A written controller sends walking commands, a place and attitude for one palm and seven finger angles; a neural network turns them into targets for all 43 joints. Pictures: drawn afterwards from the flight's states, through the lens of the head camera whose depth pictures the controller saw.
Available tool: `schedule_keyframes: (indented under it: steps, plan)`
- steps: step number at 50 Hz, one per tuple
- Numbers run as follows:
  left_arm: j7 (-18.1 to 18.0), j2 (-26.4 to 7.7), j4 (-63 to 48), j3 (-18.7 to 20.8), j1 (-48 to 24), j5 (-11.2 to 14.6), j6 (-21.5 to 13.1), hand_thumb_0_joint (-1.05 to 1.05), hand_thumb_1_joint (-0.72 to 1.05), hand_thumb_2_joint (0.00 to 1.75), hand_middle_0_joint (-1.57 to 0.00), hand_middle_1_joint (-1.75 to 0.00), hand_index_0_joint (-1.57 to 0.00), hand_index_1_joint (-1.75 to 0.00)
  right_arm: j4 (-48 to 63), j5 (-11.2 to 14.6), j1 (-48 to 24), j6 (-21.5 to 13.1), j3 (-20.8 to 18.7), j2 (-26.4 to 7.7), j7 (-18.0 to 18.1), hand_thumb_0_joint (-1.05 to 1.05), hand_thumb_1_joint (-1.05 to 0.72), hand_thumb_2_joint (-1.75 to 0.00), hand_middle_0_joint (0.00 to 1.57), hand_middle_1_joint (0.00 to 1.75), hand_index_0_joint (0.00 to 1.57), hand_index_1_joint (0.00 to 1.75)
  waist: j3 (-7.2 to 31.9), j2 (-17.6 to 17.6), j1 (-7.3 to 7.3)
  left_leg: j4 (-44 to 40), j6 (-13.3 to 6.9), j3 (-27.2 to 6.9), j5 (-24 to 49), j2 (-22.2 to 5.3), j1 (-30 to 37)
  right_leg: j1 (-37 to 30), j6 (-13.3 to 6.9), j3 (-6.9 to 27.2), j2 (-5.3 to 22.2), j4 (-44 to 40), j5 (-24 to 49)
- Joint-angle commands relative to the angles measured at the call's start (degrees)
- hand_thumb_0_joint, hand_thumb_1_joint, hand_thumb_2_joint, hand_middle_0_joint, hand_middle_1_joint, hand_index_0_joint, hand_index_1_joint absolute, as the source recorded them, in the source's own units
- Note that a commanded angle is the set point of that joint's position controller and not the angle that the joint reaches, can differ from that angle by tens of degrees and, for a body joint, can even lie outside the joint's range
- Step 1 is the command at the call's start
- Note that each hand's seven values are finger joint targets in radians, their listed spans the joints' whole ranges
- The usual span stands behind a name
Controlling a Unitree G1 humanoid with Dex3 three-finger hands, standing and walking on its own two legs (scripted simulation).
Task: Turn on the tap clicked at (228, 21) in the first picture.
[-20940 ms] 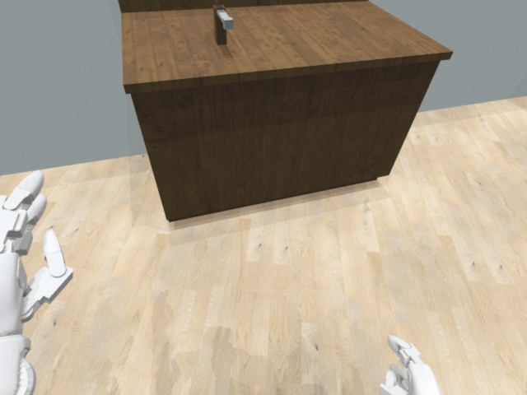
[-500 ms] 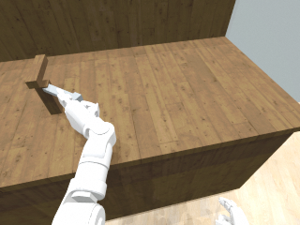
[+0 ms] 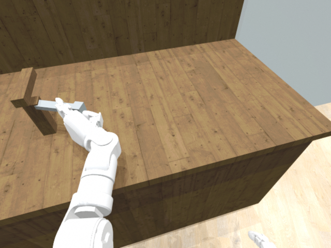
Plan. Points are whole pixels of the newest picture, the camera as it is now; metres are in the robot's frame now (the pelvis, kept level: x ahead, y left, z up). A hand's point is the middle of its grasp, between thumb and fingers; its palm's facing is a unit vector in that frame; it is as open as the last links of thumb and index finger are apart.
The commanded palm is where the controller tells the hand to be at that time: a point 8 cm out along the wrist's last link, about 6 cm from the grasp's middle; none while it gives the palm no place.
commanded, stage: lift the hand up off the lever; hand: left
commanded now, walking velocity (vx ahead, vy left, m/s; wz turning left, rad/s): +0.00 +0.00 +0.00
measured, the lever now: (78, 109) +0.42 +0.26 +0.12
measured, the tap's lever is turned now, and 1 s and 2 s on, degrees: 64 59 63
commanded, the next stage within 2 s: none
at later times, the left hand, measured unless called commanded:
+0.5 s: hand (96, 116) +0.40 +0.20 +0.12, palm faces +0.80 -0.59 -0.08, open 8.3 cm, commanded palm +0.34 +0.23 +0.13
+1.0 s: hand (89, 115) +0.38 +0.21 +0.14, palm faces +0.80 -0.59 -0.06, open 8.3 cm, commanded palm +0.32 +0.22 +0.15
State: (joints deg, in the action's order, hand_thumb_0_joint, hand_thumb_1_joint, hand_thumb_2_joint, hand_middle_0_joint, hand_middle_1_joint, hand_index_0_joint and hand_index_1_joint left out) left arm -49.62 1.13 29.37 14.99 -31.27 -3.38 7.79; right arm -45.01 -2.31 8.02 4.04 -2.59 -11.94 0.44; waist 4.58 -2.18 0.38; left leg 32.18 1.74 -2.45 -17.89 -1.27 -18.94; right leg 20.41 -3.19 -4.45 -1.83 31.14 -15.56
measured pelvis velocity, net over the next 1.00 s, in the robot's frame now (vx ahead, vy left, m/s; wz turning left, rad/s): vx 0.00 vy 0.00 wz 0.02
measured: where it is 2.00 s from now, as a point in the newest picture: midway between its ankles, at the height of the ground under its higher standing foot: outside the picture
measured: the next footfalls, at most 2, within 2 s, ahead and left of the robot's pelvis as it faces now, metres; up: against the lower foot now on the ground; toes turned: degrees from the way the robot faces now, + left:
none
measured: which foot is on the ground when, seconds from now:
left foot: down 0.00-1.00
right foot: down 0.00-1.00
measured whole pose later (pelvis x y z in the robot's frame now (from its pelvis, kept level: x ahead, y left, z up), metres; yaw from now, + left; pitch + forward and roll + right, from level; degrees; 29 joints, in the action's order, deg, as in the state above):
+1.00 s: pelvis +0.00 +0.00 +0.01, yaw +1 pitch +1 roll +0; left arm -48.2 2.3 18.5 12.3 -29.0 -1.1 17.4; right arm -45.8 -1.8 3.2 1.3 -1.4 -11.3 0.8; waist 2.3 -2.3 2.8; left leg 28.4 1.8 -3.1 -16.1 -1.0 -12.9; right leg 13.9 -3.1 -5.2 -1.6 27.2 -14.1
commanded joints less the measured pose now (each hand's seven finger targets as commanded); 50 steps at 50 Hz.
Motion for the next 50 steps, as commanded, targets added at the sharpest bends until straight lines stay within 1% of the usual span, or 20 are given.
schedule_keyframes:
  steps: [1,3,9,13,14,17,18,21,23,27,28,29,31,33,37,38,42,43,47,50]
  plan:
    - [-0.79,-7.64,-14.72,-0.90,-21.29,-1.57,-2.55,0.00,0.90,0.90,-0.15,-0.15,-0.15,-0.15,8.36,-0.06,-7.81,-3.54,-1.58,-5.69,0.29,0.00,-0.90,-0.90,0.20,0.30,0.20,0.30,16.82,4.97,1.34,-1.79,-2.12,3.41,18.53,0.46,2.72,-12.91,1.74,1.38,3.86,-4.72,17.30]
    - [-0.72,-9.56,-14.93,0.59,-20.55,-1.73,-2.13,0.00,0.90,0.90,-0.15,-0.15,-0.15,-0.15,7.99,-0.07,-8.47,-3.55,-1.65,-5.95,0.50,0.00,-0.90,-0.90,0.20,0.30,0.20,0.30,16.41,4.62,1.91,-2.35,-1.90,3.01,18.08,0.37,2.77,-12.97,1.52,1.19,3.65,-5.05,15.52]
    - [-0.72,-6.65,-17.83,-3.10,-23.94,-2.29,-1.45,0.00,0.90,0.90,-0.15,-0.15,-0.15,-0.15,8.03,-0.18,-9.59,-4.49,-1.23,-5.41,0.31,0.00,-0.90,-0.90,0.20,0.30,0.20,0.30,15.64,3.47,1.33,-2.95,-1.73,2.87,17.12,0.33,4.44,-11.42,1.35,0.88,3.55,-5.61,12.24]
    - [-0.85,-9.21,-17.66,-1.31,-25.54,-2.75,-1.11,0.00,0.90,0.90,-0.15,-0.15,-0.15,-0.15,7.20,-0.35,-10.33,-4.60,-1.15,-5.34,0.75,0.00,-0.90,-0.90,0.20,0.30,0.20,0.30,15.34,3.04,1.62,-3.26,-1.54,2.41,15.46,0.20,4.45,-11.28,1.34,1.04,3.55,-6.32,9.80]
    - [-0.70,-6.38,-18.08,-3.97,-26.61,-2.72,-1.08,0.00,0.90,0.90,-0.15,-0.15,-0.15,-0.15,7.57,-0.35,-10.60,-4.83,-0.91,-4.99,0.61,0.00,-0.90,-0.90,0.20,0.30,0.20,0.30,15.33,3.28,1.13,-3.33,-1.62,2.60,15.13,0.29,4.87,-10.77,1.47,0.98,3.59,-6.24,9.36]
    - [-1.02,-7.10,-18.07,-3.47,-27.73,-2.91,-0.77,0.00,0.90,0.90,-0.15,-0.15,-0.15,-0.15,7.51,-0.52,-10.73,-4.93,-0.77,-4.96,0.65,0.00,-0.90,-0.90,0.20,0.30,0.20,0.30,16.20,3.17,1.25,-2.90,-1.67,2.71,15.67,0.28,5.00,-11.56,1.47,1.26,3.84,-6.35,10.57]
    - [-1.03,-9.81,-17.57,-0.61,-25.88,-2.79,-0.55,0.00,0.90,0.90,-0.15,-0.15,-0.15,-0.15,7.28,-0.49,-10.86,-4.68,-0.98,-5.12,0.84,0.00,-0.90,-0.90,0.20,0.30,0.20,0.30,16.04,2.60,2.12,-3.46,-1.51,2.28,15.41,0.25,4.63,-12.02,1.32,1.15,3.63,-6.38,9.94]
    - [-0.85,-7.77,-16.81,-2.69,-27.41,-2.92,0.00,0.00,0.90,0.90,-0.15,-0.15,-0.15,-0.15,7.27,-0.51,-10.91,-4.68,-0.69,-4.85,0.76,0.00,-0.90,-0.90,0.20,0.30,0.20,0.30,15.68,4.06,1.38,-3.36,-1.61,2.45,15.46,0.09,4.91,-11.79,1.46,1.01,3.77,-6.53,10.11]
    - [-0.91,-10.59,-17.94,-0.07,-26.82,-2.84,0.11,0.00,0.90,0.90,-0.15,-0.15,-0.15,-0.15,7.27,-0.60,-10.86,-4.49,-0.82,-5.13,0.92,0.00,-0.90,-0.90,0.20,0.30,0.20,0.30,16.80,2.53,2.23,-3.55,-1.42,2.26,17.39,0.09,5.46,-12.99,1.20,1.06,3.58,-6.09,12.02]
    - [-0.65,-8.03,-20.72,-2.10,-24.41,-2.46,1.30,0.00,0.90,0.90,-0.15,-0.15,-0.15,-0.15,8.41,-0.56,-10.64,-4.15,-0.80,-4.84,0.46,0.00,-0.90,-0.90,0.20,0.30,0.20,0.30,19.03,3.49,2.30,-2.64,-1.33,3.07,23.14,0.10,6.65,-15.46,1.39,0.88,3.97,-4.53,20.55]
    - [-0.46,-11.17,-19.99,0.98,-22.16,-2.13,1.61,0.00,0.90,0.90,-0.15,-0.15,-0.15,-0.15,8.16,-0.48,-10.70,-3.76,-0.96,-5.25,0.73,0.00,-0.90,-0.90,0.20,0.30,0.20,0.30,18.54,4.53,2.98,-3.26,-1.27,2.55,22.66,0.05,6.10,-16.20,1.38,0.76,3.83,-4.89,19.66]
    - [-0.09,-8.47,-21.67,-1.76,-23.31,-2.15,1.77,0.00,0.90,0.90,-0.15,-0.15,-0.15,-0.15,8.67,-0.30,-10.91,-3.75,-0.71,-4.97,0.57,0.00,-0.90,-0.90,0.20,0.30,0.20,0.30,18.43,4.37,2.39,-3.12,-1.31,2.94,24.19,0.01,6.87,-16.17,1.32,0.72,3.90,-4.51,21.43]
    - [-0.08,-8.55,-24.27,-1.61,-22.00,-1.81,2.24,0.00,0.90,0.90,-0.15,-0.15,-0.15,-0.15,9.15,-0.27,-10.86,-3.88,-0.84,-4.89,0.41,0.00,-0.90,-0.90,0.20,0.30,0.20,0.30,19.57,3.37,2.68,-2.61,-1.26,3.33,26.46,0.10,7.74,-17.35,1.40,0.80,4.08,-4.05,25.31]
    - [0.36,-10.12,-24.39,-0.31,-20.45,-1.52,3.00,0.00,0.90,0.90,-0.15,-0.15,-0.15,-0.15,8.85,-0.18,-11.41,-3.67,-0.87,-5.16,0.58,0.00,-0.90,-0.90,0.20,0.30,0.20,0.30,18.30,3.16,3.18,-3.21,-1.17,2.91,25.53,0.11,7.35,-17.25,1.30,0.66,3.94,-4.62,23.35]
    - [0.66,-7.37,-28.17,-3.45,-20.80,-1.32,3.63,0.00,0.90,0.90,-0.15,-0.15,-0.15,-0.15,9.19,0.05,-12.05,-4.37,-0.71,-4.76,0.37,0.00,-0.90,-0.90,0.20,0.30,0.20,0.30,18.23,2.29,2.70,-3.03,-1.11,3.32,26.74,0.17,8.76,-17.17,1.28,0.59,3.96,-4.74,24.38]
    - [0.88,-9.67,-27.70,-1.56,-20.69,-1.13,3.76,0.00,0.90,0.90,-0.15,-0.15,-0.15,-0.15,8.69,0.13,-12.24,-4.35,-0.80,-5.08,0.57,0.00,-0.90,-0.90,0.20,0.30,0.20,0.30,17.01,3.03,2.88,-3.67,-0.99,2.73,25.60,0.03,8.49,-16.79,1.25,0.42,3.78,-5.32,21.97]
    - [1.00,-7.03,-27.74,-4.61,-23.87,-1.23,4.36,0.00,0.90,0.90,-0.15,-0.15,-0.15,-0.15,8.15,0.27,-13.19,-5.35,-0.47,-4.86,0.50,0.00,-0.90,-0.90,0.20,0.30,0.20,0.30,15.74,1.41,2.31,-4.13,-1.10,2.85,22.05,0.21,8.84,-15.01,1.35,0.78,3.87,-6.87,17.11]
    - [1.00,-8.76,-27.65,-2.89,-23.56,-1.00,4.30,0.00,0.90,0.90,-0.15,-0.15,-0.15,-0.15,7.86,0.28,-13.22,-5.45,-0.57,-5.02,0.71,0.00,-0.90,-0.90,0.20,0.30,0.20,0.30,15.81,2.24,2.60,-4.65,-1.09,2.49,21.79,0.19,9.27,-15.20,1.29,0.51,3.59,-7.20,15.91]
    - [1.05,-6.65,-24.85,-4.61,-23.41,-0.72,5.28,0.00,0.90,0.90,-0.15,-0.15,-0.15,-0.15,7.57,0.46,-13.84,-5.88,-0.41,-4.90,0.75,0.00,-0.90,-0.90,0.20,0.30,0.20,0.30,14.46,4.25,2.25,-5.15,-1.41,2.70,18.02,0.43,8.49,-14.68,1.67,0.90,3.81,-8.78,12.09]
    - [1.27,-5.80,-25.45,-5.58,-25.01,-0.72,5.35,0.00,0.90,0.90,-0.15,-0.15,-0.15,-0.15,7.70,0.58,-14.51,-6.07,-0.05,-4.64,0.74,0.00,-0.90,-0.90,0.20,0.30,0.20,0.30,14.24,1.59,2.48,-5.78,-1.32,2.68,17.59,0.51,9.13,-14.33,1.48,0.95,3.90,-8.93,11.58]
